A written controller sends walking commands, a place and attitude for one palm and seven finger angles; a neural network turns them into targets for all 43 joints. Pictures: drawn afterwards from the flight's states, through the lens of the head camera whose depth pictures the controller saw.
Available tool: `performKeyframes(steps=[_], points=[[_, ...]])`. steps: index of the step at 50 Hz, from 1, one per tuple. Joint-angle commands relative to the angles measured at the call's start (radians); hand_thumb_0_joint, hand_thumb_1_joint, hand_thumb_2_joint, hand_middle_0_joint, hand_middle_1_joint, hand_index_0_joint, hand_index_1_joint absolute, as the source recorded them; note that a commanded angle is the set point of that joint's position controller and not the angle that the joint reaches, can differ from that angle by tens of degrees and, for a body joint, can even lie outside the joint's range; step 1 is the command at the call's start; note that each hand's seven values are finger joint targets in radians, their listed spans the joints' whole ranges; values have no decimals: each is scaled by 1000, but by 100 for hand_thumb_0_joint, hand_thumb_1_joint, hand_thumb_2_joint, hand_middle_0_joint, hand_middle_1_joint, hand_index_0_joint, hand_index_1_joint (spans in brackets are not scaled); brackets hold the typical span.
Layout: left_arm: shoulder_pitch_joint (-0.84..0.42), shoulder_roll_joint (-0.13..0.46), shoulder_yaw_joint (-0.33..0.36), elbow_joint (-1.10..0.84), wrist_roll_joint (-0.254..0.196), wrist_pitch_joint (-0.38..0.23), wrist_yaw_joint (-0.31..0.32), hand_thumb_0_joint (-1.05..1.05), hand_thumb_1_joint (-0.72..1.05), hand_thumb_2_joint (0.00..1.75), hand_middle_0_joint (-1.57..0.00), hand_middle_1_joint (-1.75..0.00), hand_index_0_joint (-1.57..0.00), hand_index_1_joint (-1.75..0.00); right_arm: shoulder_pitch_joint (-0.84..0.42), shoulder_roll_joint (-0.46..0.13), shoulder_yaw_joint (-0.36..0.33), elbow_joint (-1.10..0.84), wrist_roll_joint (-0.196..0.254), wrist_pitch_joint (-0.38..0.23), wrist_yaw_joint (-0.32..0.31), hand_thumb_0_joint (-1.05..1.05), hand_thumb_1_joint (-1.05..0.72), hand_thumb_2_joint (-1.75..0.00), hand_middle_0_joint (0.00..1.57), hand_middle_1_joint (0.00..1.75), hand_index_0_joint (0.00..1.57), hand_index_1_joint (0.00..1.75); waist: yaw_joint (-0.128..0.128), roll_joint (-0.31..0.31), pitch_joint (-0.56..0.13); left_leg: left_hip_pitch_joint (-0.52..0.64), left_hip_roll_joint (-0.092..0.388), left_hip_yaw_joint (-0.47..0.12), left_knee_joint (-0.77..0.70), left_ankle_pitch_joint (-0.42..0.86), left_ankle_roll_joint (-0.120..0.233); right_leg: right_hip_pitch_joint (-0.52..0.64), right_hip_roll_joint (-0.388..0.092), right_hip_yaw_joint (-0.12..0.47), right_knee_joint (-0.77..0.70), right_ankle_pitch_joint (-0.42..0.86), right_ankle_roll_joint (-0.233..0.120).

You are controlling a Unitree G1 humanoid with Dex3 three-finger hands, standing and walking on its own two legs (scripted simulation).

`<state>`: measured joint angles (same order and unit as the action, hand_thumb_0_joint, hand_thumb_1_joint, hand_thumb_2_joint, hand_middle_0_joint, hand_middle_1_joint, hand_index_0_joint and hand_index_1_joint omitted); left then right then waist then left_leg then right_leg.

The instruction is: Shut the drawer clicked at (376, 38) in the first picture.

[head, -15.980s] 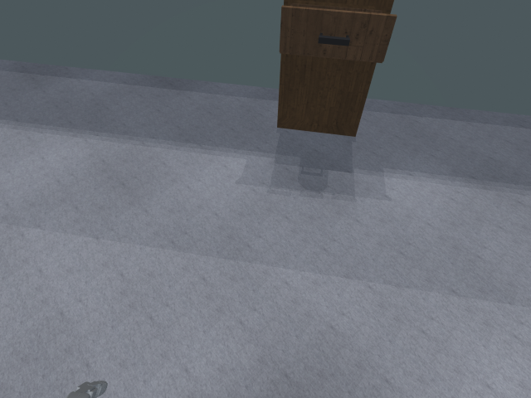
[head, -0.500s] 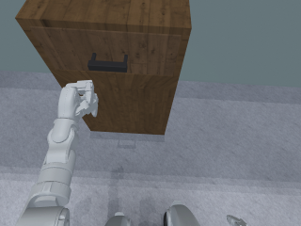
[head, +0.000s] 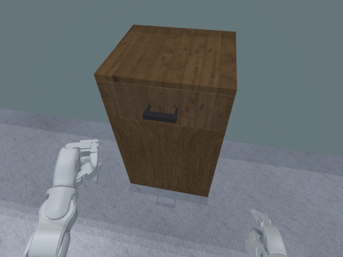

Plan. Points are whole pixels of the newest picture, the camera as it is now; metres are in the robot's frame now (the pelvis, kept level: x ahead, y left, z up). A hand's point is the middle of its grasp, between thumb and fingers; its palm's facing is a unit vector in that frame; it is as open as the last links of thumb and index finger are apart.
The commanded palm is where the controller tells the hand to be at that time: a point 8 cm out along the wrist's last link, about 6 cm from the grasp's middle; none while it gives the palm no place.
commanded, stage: draw the hand back to the body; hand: left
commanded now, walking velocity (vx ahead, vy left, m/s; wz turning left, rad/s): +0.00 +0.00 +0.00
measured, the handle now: (161, 112) +0.61 +0.10 -0.06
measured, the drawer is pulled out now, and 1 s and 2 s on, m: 0.00 0.00 0.00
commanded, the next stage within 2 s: step back with the hand held close in 0.56 s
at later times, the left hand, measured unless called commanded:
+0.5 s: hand (24, 191) +0.18 +0.25 +0.18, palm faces +0.44 -0.80 -0.40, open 3.2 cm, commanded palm +0.13 +0.28 +0.19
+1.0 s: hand (27, 202) +0.17 +0.25 +0.16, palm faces +0.30 -0.82 -0.49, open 3.2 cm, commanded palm +0.11 +0.29 +0.19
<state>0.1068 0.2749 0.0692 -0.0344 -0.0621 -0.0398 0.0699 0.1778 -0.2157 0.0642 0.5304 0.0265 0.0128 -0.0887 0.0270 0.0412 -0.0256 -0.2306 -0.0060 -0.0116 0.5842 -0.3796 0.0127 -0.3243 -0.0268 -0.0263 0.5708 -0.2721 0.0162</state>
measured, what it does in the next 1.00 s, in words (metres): stands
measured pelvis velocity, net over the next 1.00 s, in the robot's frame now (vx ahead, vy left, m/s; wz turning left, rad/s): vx -0.03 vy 0.01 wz -0.01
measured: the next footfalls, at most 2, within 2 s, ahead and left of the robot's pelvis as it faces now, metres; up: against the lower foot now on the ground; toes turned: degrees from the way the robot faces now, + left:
right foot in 1.88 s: -0.09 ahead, -0.12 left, +0.00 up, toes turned +11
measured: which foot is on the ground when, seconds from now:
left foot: down 0.00-1.00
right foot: down 0.00-1.00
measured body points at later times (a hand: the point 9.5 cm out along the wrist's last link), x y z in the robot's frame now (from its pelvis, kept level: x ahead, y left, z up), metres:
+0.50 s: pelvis +0.00 +0.00 +0.01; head -0.02 -0.02 +0.46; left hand +0.15 +0.29 +0.20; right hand +0.19 -0.22 -0.07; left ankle -0.05 +0.11 -0.73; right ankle +0.02 -0.13 -0.73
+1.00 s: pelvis -0.03 +0.01 +0.01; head -0.01 +0.00 +0.46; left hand +0.15 +0.29 +0.18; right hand +0.14 -0.24 -0.08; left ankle -0.05 +0.11 -0.73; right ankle +0.02 -0.13 -0.73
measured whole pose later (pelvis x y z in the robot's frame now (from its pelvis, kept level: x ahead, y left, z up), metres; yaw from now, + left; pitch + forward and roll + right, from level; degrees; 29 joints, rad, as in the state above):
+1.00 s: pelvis -0.03 +0.01 +0.01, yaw -1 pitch +1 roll +0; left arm 0.61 0.37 0.35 -0.48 -0.04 -0.20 0.10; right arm 0.21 -0.25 -0.02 0.58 0.00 -0.04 -0.09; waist -0.01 0.03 0.01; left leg -0.20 -0.03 0.01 0.46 -0.27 0.03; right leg -0.29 -0.05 0.00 0.44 -0.16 0.04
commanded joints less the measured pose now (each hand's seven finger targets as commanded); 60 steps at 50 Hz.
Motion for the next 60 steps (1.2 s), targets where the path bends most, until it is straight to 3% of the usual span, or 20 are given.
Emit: performKeyframes(steps=[1, 9, 11, 13, 19, 20, 22, 26, 30, 34, 35, 36, 37, 39, 44, 46, 50, 54, 56, 60], points=[[-103, 146, 100, -341, 5, -56, 20, 0, 90, 90, -140, -160, -140, -160, -95, -113, -39, -123, -15, -83, -8, 0, -90, -90, 20, 30, 20, 30, -3, -1, -129, 35, 18, 6, -161, 357, 9, 232, 17, -24, -104, 246, -43], [125, 185, 215, -538, 4, -69, 27, 0, 90, 90, -140, -160, -140, -160, -101, -101, -45, -101, -31, -128, 6, 0, -90, -90, 20, 30, 20, 30, 24, 29, -109, 80, 20, 16, -198, 427, 6, 304, 13, -21, -143, 299, -40], [184, 202, 248, -553, 3, -70, 27, 0, 90, 90, -140, -160, -140, -160, -102, -106, -49, -91, -35, -141, 9, 0, -90, -90, 20, 30, 20, 30, 27, 7, -75, 68, 20, 14, -199, 421, 6, 301, 17, -21, -155, 299, -40], [209, 211, 268, -624, 3, -81, 29, 0, 90, 90, -140, -160, -140, -160, -99, -103, -51, -93, -33, -153, 11, 0, -90, -90, 20, 30, 20, 30, 29, 43, -87, 83, 23, 15, -200, 433, 4, 305, 12, -19, -152, 301, -37], [346, 260, 375, -688, -5, -101, 39, 0, 90, 90, -140, -160, -140, -160, -88, -103, -62, -89, -30, -183, 4, 0, -90, -90, 20, 30, 20, 30, 48, 17, -70, 74, 26, 20, -196, 410, 7, 307, 15, -13, -154, 296, -36], [354, 219, 342, -646, -2, -98, 36, 0, 90, 90, -140, -160, -140, -160, -87, -100, -61, -76, -32, -184, 4, 0, -90, -90, 20, 30, 20, 30, 38, -3, -27, 67, 25, 25, -197, 394, 9, 280, 15, -15, -159, 285, -35], [314, 184, 298, -620, 2, -96, 31, 0, 90, 90, -140, -160, -140, -160, -84, -111, -65, -70, -29, -187, 4, 0, -90, -90, 20, 30, 20, 30, 22, 0, 39, 60, 27, 22, -205, 332, 11, 234, 15, -14, -178, 217, -34], [288, 215, 323, -611, 6, -101, 43, 0, 90, 90, -140, -160, -140, -160, -89, -115, -68, -66, -32, -199, -8, 0, -90, -90, 20, 30, 20, 30, 35, -7, 35, 59, 22, 13, -215, 249, 17, 229, 15, -9, -188, 132, -38], [297, 233, 343, -651, 7, -114, 50, 0, 90, 90, -140, -160, -140, -160, -93, -107, -64, -68, -34, -213, -10, 0, -90, -90, 20, 30, 20, 30, 46, 7, -26, 62, 19, 14, -214, 274, 16, 279, 10, -4, -173, 165, -39], [299, 229, 343, -650, 7, -117, 47, 0, 90, 90, -140, -160, -140, -160, -94, -102, -61, -64, -34, -225, -9, 0, -90, -90, 20, 30, 20, 30, 45, 30, 4, 55, 19, 18, -218, 277, 12, 277, 14, -1, -182, 173, -40], [171, 358, 489, -715, 12, -176, 56, 0, 90, 90, -140, -160, -140, -160, -73, -142, -73, -92, -36, -197, 1, 0, -90, -90, 20, 30, 20, 30, -11, 9, 58, -33, 27, 7, -184, 188, 35, 197, -39, 124, -242, 186, -44], [177, 358, 495, -670, 18, -198, 55, 0, 90, 90, -140, -160, -140, -160, -74, -125, -70, -81, -35, -184, -1, 0, -90, -90, 20, 30, 20, 30, -11, -11, 79, -37, 17, -10, -172, 145, 33, 168, -63, 139, -275, 138, -54], [339, 260, 433, -567, 19, -195, 50, 0, 90, 90, -140, -160, -140, -160, -69, -121, -80, -70, -40, -171, -1, 0, -90, -90, 20, 30, 20, 30, -15, -43, 64, -25, 21, -8, -157, 169, 31, 146, -76, 138, -277, 139, -59], [417, 200, 370, -573, 19, -203, 40, 0, 90, 90, -140, -160, -140, -160, -68, -129, -90, -76, -42, -149, 10, 0, -90, -90, 20, 30, 20, 30, -22, -24, 4, -5, 30, -2, -161, 232, 31, 153, -76, 110, -254, 191, -50], [491, 243, 406, -635, 17, -227, 51, 0, 90, 90, -140, -160, -140, -160, -82, -137, -109, -105, -34, -118, 7, 0, -90, -90, 20, 30, 20, 30, -16, -11, -121, -26, 53, -22, -204, 404, 31, 249, -45, 37, -142, 367, -24], [490, 279, 437, -663, 17, -232, 58, 0, 90, 90, -140, -160, -140, -160, -91, -139, -111, -119, -34, -110, -1, 0, -90, -90, 20, 30, 20, 30, -9, 8, -135, -54, 55, -33, -215, 439, 29, 268, -36, 25, -110, 392, -19], [498, 280, 439, -698, 19, -238, 63, 0, 90, 90, -140, -160, -140, -160, -79, -138, -118, -136, -29, -105, -5, 0, -90, -90, 20, 30, 20, 30, -11, 32, -144, -110, 67, -39, -213, 448, 33, 293, -23, 22, -55, 435, -8], [493, 262, 428, -680, 22, -239, 64, 0, 90, 90, -140, -160, -140, -160, -73, -141, -123, -135, -27, -109, -9, 0, -90, -90, 20, 30, 20, 30, -16, 24, -108, -179, 81, -50, -235, 339, 47, 284, -17, 31, -26, 377, 0], [467, 261, 426, -679, 30, -243, 66, 0, 90, 90, -140, -160, -140, -160, -77, -147, -124, -135, -28, -116, -12, 0, -90, -90, 20, 30, 20, 30, -16, 44, -76, -265, 91, -61, -257, 205, 64, 301, -13, 43, -6, 321, 1], [450, 251, 420, -661, 42, -254, 72, 0, 90, 90, -140, -160, -140, -160, -65, -145, -123, -136, -23, -126, -7, 0, -90, -90, 20, 30, 20, 30, -24, 3, -23, -403, 81, -64, -256, -73, 79, 302, -23, 81, -17, 210, -4]])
